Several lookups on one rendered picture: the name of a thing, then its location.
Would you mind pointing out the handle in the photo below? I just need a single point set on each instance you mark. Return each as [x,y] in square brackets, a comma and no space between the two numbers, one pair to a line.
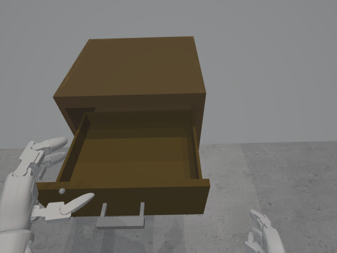
[120,222]

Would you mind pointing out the drawer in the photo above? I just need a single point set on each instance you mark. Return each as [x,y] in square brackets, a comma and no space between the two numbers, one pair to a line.
[129,157]

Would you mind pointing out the right robot hand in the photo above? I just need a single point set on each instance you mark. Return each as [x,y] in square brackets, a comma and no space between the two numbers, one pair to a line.
[269,241]

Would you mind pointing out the robot left forearm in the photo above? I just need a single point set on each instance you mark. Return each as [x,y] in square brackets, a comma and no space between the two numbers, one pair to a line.
[16,241]

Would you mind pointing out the cabinet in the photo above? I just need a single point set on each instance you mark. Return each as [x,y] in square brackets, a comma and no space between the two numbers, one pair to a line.
[133,74]

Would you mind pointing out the left robot hand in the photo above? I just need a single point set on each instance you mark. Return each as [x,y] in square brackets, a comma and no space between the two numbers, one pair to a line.
[17,209]

